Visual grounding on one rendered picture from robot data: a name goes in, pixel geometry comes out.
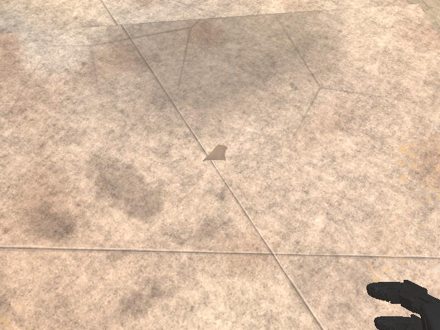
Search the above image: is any right robot hand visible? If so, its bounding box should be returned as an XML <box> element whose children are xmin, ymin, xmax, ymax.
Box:
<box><xmin>366</xmin><ymin>280</ymin><xmax>440</xmax><ymax>330</ymax></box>

